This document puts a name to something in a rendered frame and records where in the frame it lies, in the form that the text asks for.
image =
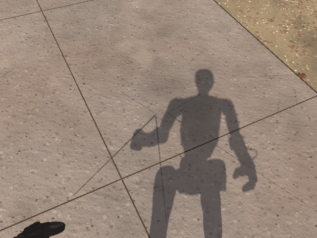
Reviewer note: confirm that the robot left hand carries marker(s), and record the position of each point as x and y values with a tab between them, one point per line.
42	230

